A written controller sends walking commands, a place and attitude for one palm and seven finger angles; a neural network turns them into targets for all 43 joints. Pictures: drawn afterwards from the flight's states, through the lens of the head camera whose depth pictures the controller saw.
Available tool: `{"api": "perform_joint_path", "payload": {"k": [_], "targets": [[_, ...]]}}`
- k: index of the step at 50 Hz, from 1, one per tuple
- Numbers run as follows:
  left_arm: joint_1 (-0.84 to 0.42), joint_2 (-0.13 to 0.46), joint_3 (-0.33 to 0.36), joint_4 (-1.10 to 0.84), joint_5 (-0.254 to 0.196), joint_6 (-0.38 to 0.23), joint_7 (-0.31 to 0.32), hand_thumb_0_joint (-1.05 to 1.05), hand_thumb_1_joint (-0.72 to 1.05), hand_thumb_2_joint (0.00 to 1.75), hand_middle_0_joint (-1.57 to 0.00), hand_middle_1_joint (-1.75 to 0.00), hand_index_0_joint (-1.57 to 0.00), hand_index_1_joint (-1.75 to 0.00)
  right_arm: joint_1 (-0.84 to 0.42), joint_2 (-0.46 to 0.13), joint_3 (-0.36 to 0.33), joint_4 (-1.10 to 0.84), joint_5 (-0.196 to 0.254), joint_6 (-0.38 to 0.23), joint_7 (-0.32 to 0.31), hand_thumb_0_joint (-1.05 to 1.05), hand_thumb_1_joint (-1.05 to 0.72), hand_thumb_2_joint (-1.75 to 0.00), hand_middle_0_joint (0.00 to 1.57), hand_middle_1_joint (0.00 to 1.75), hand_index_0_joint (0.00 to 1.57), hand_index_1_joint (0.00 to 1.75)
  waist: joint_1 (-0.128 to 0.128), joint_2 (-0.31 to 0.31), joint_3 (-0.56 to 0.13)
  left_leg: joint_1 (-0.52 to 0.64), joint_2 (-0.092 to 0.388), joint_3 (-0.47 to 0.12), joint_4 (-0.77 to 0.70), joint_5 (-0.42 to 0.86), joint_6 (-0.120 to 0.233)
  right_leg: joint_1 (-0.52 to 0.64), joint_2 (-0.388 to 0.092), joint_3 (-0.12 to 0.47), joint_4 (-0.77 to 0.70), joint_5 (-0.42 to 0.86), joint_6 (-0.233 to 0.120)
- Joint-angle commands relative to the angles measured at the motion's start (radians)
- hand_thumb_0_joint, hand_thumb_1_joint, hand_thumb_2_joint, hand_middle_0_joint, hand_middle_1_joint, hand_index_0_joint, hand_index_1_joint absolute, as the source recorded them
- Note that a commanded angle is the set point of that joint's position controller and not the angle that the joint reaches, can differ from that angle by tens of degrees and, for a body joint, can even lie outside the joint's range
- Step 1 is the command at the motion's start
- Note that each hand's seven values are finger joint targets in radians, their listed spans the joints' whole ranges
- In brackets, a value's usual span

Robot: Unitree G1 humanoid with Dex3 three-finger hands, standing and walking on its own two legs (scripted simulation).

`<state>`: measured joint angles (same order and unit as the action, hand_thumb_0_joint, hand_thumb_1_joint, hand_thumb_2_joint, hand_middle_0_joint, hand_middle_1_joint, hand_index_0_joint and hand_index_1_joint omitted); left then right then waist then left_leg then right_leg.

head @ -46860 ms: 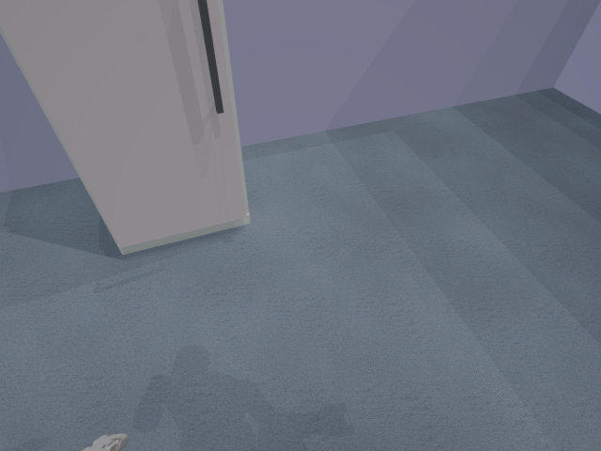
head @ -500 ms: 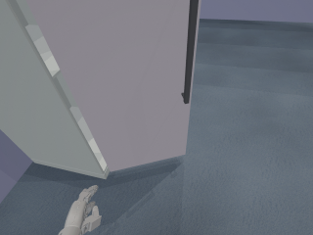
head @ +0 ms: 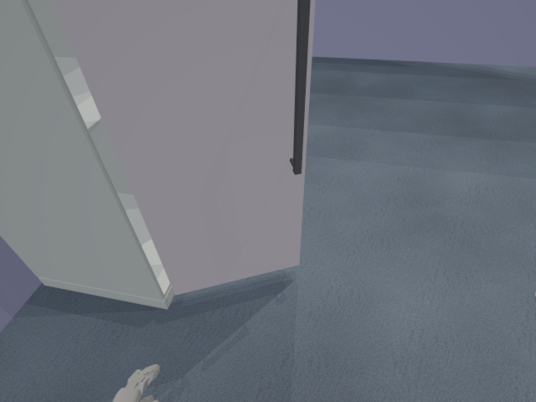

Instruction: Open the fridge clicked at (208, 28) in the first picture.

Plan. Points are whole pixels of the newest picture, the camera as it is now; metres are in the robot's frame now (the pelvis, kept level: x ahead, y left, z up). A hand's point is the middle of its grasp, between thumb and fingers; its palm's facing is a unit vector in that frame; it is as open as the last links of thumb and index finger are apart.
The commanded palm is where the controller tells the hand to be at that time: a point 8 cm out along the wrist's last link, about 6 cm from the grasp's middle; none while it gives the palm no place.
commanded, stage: stop stepping back and stand still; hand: right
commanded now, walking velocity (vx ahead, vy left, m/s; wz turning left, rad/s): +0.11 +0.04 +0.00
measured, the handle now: (297, 90) +0.80 -0.03 +0.13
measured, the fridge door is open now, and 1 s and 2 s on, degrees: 63 63 63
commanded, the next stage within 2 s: let the arm hang, fingers relaxed in 0.26 s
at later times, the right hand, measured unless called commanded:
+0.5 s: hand (469, 361) +0.20 -0.26 +0.00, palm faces +0.21 +0.87 -0.45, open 7.4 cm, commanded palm none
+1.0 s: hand out of the picture +0.00 -0.23 -0.15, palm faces +0.02 +0.95 -0.30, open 7.3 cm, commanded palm none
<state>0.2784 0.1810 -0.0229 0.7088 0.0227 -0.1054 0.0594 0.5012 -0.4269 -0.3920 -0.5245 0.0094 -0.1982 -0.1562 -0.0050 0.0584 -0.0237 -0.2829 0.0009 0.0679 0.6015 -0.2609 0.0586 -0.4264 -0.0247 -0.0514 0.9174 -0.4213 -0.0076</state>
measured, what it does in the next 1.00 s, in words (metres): stands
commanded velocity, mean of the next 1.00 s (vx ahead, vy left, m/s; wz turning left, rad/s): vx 0.02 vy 0.03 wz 0.00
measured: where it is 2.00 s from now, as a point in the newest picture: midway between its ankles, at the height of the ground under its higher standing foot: outside the picture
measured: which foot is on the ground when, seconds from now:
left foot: down 0.00-1.00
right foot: down 0.00-1.00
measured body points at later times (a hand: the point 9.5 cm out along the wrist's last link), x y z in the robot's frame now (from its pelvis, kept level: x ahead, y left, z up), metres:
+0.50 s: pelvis -0.01 -0.01 -0.02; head -0.03 +0.02 +0.43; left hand +0.14 +0.25 -0.13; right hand +0.19 -0.31 +0.03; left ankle +0.03 +0.08 -0.73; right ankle +0.03 -0.11 -0.73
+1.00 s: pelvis -0.01 +0.00 +0.02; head +0.01 +0.00 +0.46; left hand -0.01 +0.27 -0.13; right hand +0.00 -0.28 -0.13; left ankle +0.03 +0.08 -0.73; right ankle +0.03 -0.11 -0.73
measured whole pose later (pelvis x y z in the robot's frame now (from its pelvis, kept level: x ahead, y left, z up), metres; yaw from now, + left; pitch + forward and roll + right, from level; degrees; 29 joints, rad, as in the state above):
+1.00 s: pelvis -0.01 +0.00 +0.02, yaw -3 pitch -1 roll +1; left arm 0.28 0.26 0.02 1.13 0.03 0.03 0.01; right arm 0.23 -0.29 -0.02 1.11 -0.02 0.01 -0.01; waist 0.02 -0.01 0.06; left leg -0.21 -0.05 0.06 0.37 -0.14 0.06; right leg -0.24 -0.01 -0.04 0.43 -0.17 -0.02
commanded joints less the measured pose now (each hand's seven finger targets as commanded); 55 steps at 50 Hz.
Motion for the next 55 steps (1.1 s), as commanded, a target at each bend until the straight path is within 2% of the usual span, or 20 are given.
{"api": "perform_joint_path", "payload": {"k": [1,2,3,4,5,11,12,13,14,17,18,21,23,25,27,29,32,36,42,55], "targets": [[-0.109,0.138,0.050,-0.161,-0.007,-0.057,0.035,0.00,0.90,0.90,-0.20,-0.30,-0.20,-0.30,-0.130,-0.170,-0.128,-0.097,0.016,-0.044,-0.035,0.00,-0.90,-0.90,0.20,0.30,0.20,0.30,0.034,-0.012,0.008,-0.239,0.166,-0.175,-0.178,-0.420,0.057,0.274,-0.032,-0.006,-0.333,-0.001,-0.019],[-0.117,0.162,0.055,-0.174,-0.006,-0.066,0.045,0.00,0.90,0.90,-0.20,-0.30,-0.20,-0.30,-0.140,-0.134,-0.095,-0.094,0.019,-0.046,-0.032,0.00,-0.90,-0.90,0.20,0.30,0.20,0.30,0.039,-0.165,0.030,-0.292,0.092,-0.126,-0.007,-0.395,0.022,0.288,-0.100,0.138,-0.480,-0.119,-0.058],[-0.132,0.187,0.048,-0.189,-0.007,-0.068,0.045,0.00,0.90,0.90,-0.20,-0.30,-0.20,-0.30,-0.166,-0.137,-0.098,-0.112,0.019,-0.052,-0.036,0.00,-0.90,-0.90,0.20,0.30,0.20,0.30,0.028,-0.397,0.048,-0.310,-0.021,-0.024,0.238,-0.301,-0.037,0.229,-0.269,0.411,-0.688,-0.305,-0.117],[-0.154,0.164,0.044,-0.201,-0.006,-0.066,0.045,0.00,0.90,0.90,-0.20,-0.30,-0.20,-0.30,-0.209,-0.150,-0.093,-0.116,0.005,-0.054,-0.035,0.00,-0.90,-0.90,0.20,0.30,0.20,0.30,0.028,-0.368,0.094,-0.286,-0.021,-0.056,0.399,-0.249,-0.045,0.130,-0.335,0.497,-0.772,-0.313,-0.161],[-0.168,0.163,0.062,-0.207,-0.005,-0.062,0.044,0.00,0.90,0.90,-0.20,-0.30,-0.20,-0.30,-0.232,-0.190,-0.141,-0.121,-0.006,-0.057,-0.032,0.00,-0.90,-0.90,0.20,0.30,0.20,0.30,-0.003,-0.207,0.039,-0.232,0.001,-0.049,0.415,-0.197,-0.058,0.150,-0.289,0.370,-0.722,-0.106,-0.148],[-0.179,0.150,0.044,-0.225,-0.012,-0.070,0.010,0.00,0.90,0.90,-0.20,-0.30,-0.20,-0.30,-0.100,-0.169,-0.097,-0.172,-0.001,-0.025,-0.023,0.00,-0.90,-0.90,0.20,0.30,0.20,0.30,-0.015,-0.183,0.044,0.158,-0.001,-0.013,-0.062,-0.170,-0.030,-0.105,-0.169,0.145,-0.588,-0.253,-0.059],[-0.171,0.149,0.052,-0.235,-0.009,-0.065,0.011,0.00,0.90,0.90,-0.20,-0.30,-0.20,-0.30,-0.084,-0.212,-0.133,-0.188,-0.004,-0.024,-0.026,0.00,-0.90,-0.90,0.20,0.30,0.20,0.30,-0.016,-0.053,0.040,0.137,0.059,-0.139,-0.190,-0.241,0.015,-0.117,-0.081,0.061,-0.407,-0.209,-0.029],[-0.181,0.133,0.056,-0.241,-0.008,-0.057,0.008,0.00,0.90,0.90,-0.20,-0.30,-0.20,-0.30,-0.076,-0.213,-0.136,-0.197,0.006,-0.019,-0.023,0.00,-0.90,-0.90,0.20,0.30,0.20,0.30,-0.012,0.124,0.048,0.063,0.223,-0.445,-0.352,-0.381,0.103,-0.152,0.002,0.005,-0.141,-0.106,0.000],[-0.181,0.125,0.048,-0.235,-0.012,-0.061,0.007,0.00,0.90,0.90,-0.20,-0.30,-0.20,-0.30,-0.113,-0.236,-0.151,-0.247,0.021,-0.018,-0.028,0.00,-0.90,-0.90,0.20,0.30,0.20,0.30,-0.014,0.150,0.049,0.059,0.329,-0.543,-0.408,-0.193,0.148,-0.162,0.011,-0.008,0.022,-0.026,0.013],[-0.126,0.125,0.052,-0.197,-0.010,-0.072,0.005,0.00,0.90,0.90,-0.20,-0.30,-0.20,-0.30,-0.102,-0.232,-0.178,-0.252,0.023,-0.034,-0.038,0.00,-0.90,-0.90,0.20,0.30,0.20,0.30,0.007,-0.046,-0.057,0.067,0.267,-0.364,-0.275,0.074,0.121,-0.004,-0.021,0.022,-0.086,0.030,0.019],[-0.107,0.263,0.122,0.052,0.008,-0.078,-0.091,0.00,0.90,0.90,-0.20,-0.30,-0.20,-0.30,-0.172,0.033,0.249,0.636,-0.070,0.119,0.090,0.00,-0.90,-0.90,0.20,0.30,0.20,0.30,0.075,-0.082,-0.014,0.046,0.324,-0.096,-0.047,0.577,0.093,-0.103,-0.088,-0.032,-0.040,0.032,0.013],[0.001,0.175,0.080,-0.007,-0.018,0.067,-0.083,0.00,0.90,0.90,-0.20,-0.30,-0.20,-0.30,-0.154,0.049,0.286,0.708,-0.040,0.199,0.134,0.00,-0.90,-0.90,0.20,0.30,0.20,0.30,0.066,-0.022,-0.059,-0.139,0.180,-0.061,-0.011,0.116,0.021,0.169,-0.045,0.004,-0.250,0.221,0.006],[-0.040,0.280,0.095,-0.031,0.007,0.081,-0.076,0.00,0.90,0.90,-0.20,-0.30,-0.20,-0.30,-0.181,0.068,0.317,0.801,-0.036,0.208,0.137,0.00,-0.90,-0.90,0.20,0.30,0.20,0.30,0.037,-0.103,0.002,-0.232,0.026,-0.014,0.249,-0.183,-0.064,0.095,-0.275,0.349,-0.460,0.320,-0.152],[-0.114,0.309,0.089,-0.045,0.029,0.083,-0.063,0.00,0.90,0.90,-0.20,-0.30,-0.20,-0.30,-0.241,0.030,0.320,0.877,-0.031,0.207,0.138,0.00,-0.90,-0.90,0.20,0.30,0.20,0.30,0.007,0.035,0.057,-0.089,0.045,-0.131,0.264,-0.279,-0.062,-0.088,-0.323,0.393,-0.585,0.165,-0.209],[-0.130,0.279,0.066,-0.004,0.029,0.080,-0.057,0.00,0.90,0.90,-0.20,-0.30,-0.20,-0.30,-0.249,0.013,0.319,1.013,-0.040,0.204,0.138,0.00,-0.90,-0.90,0.20,0.30,0.20,0.30,-0.016,0.001,-0.010,0.045,0.051,-0.097,0.076,-0.029,-0.061,-0.042,-0.218,0.276,-0.496,0.390,-0.134],[-0.133,0.235,0.059,0.039,0.011,0.094,-0.055,0.00,0.90,0.90,-0.20,-0.30,-0.20,-0.30,-0.237,-0.018,0.333,1.132,-0.038,0.192,0.133,0.00,-0.90,-0.90,0.20,0.30,0.20,0.30,-0.007,0.026,-0.022,0.098,0.132,-0.226,-0.099,0.149,-0.036,-0.015,-0.073,0.094,-0.389,0.263,-0.043],[-0.066,0.177,0.054,0.128,0.001,0.132,-0.051,0.00,0.90,0.90,-0.20,-0.30,-0.20,-0.30,-0.313,-0.033,0.353,1.254,-0.032,0.190,0.129,0.00,-0.90,-0.90,0.20,0.30,0.20,0.30,0.047,0.040,0.080,-0.115,0.240,-0.411,-0.379,-0.140,0.042,0.131,0.002,0.034,-0.266,0.065,-0.010],[0.000,0.167,0.059,0.227,0.004,0.119,-0.039,0.00,0.90,0.90,-0.20,-0.30,-0.20,-0.30,-0.316,-0.002,0.342,1.368,-0.028,0.173,0.127,0.00,-0.90,-0.90,0.20,0.30,0.20,0.30,0.057,-0.131,0.011,-0.029,0.170,-0.322,-0.353,-0.091,0.031,0.220,-0.023,0.075,-0.406,0.158,-0.028],[-0.007,0.221,0.073,0.309,0.000,0.113,-0.036,0.00,0.90,0.90,-0.20,-0.30,-0.20,-0.30,-0.305,-0.025,0.344,1.496,-0.029,0.179,0.130,0.00,-0.90,-0.90,0.20,0.30,0.20,0.30,0.031,-0.058,0.065,-0.012,0.122,-0.259,-0.410,-0.224,0.011,0.198,-0.056,0.120,-0.510,0.108,-0.041],[-0.044,0.265,0.071,0.390,0.004,0.090,-0.039,0.00,0.90,0.90,-0.20,-0.30,-0.20,-0.30,-0.356,-0.049,0.347,1.594,-0.027,0.174,0.137,0.00,-0.90,-0.90,0.20,0.30,0.20,0.30,0.012,-0.060,0.063,0.098,0.102,-0.189,-0.347,-0.067,0.009,0.163,-0.097,0.151,-0.642,0.122,-0.048]]}}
